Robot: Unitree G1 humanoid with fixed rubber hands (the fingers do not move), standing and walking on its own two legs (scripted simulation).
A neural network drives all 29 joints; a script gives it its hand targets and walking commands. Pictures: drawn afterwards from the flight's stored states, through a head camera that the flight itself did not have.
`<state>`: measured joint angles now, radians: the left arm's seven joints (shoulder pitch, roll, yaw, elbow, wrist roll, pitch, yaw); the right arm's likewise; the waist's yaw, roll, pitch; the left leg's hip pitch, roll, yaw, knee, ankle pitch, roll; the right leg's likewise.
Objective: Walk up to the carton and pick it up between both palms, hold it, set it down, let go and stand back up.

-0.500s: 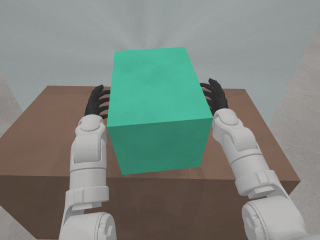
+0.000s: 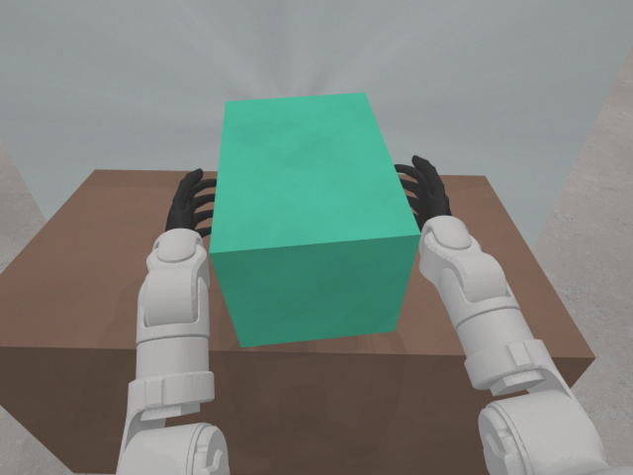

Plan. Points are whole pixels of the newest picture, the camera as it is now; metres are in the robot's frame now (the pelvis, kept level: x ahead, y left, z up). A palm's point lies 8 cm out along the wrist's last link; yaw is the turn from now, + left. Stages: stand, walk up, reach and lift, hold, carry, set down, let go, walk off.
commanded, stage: hold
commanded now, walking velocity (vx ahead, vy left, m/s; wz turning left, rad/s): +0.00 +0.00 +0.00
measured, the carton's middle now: (306, 212) +0.43 +0.01 +0.15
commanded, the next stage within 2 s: set down in 1.22 s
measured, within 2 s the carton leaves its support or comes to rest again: neither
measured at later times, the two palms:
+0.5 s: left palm (187, 233) +0.35 +0.16 +0.18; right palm (433, 219) +0.35 -0.14 +0.18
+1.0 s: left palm (185, 234) +0.35 +0.16 +0.18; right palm (432, 219) +0.35 -0.14 +0.19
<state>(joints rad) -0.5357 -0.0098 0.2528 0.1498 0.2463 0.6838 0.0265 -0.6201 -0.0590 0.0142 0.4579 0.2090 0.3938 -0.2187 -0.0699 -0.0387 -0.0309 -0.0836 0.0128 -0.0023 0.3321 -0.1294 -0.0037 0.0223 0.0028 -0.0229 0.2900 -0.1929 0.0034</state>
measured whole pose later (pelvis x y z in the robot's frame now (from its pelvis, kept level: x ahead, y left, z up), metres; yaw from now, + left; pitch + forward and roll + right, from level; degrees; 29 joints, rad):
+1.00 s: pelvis +0.00 +0.00 +0.00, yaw +0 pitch -7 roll -1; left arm -0.54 -0.01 0.25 0.15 0.25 0.69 0.03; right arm -0.62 -0.06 0.01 0.47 0.21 0.39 -0.21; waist -0.07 -0.04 -0.03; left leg -0.08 0.01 0.00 0.33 -0.13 0.00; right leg 0.02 0.00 -0.02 0.29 -0.19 0.00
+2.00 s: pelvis +0.02 +0.00 +0.00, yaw +0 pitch -5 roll +0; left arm -0.59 -0.04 0.28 0.49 0.32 0.32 0.02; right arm -0.59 0.04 -0.21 0.77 -0.06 -0.05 -0.13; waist 0.00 -0.08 0.00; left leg -0.07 0.01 0.01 0.30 -0.14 0.00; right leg 0.04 0.00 -0.03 0.23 -0.18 0.00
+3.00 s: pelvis +0.03 +0.01 +0.00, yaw -2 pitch +2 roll +0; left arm -0.70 -0.02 0.44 0.87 0.35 0.05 -0.01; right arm -0.68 0.14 -0.58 0.93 -0.37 -0.21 -0.07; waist 0.06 -0.06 0.00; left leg -0.18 0.02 0.05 0.30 -0.14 0.00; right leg -0.08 -0.01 -0.02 0.24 -0.19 0.01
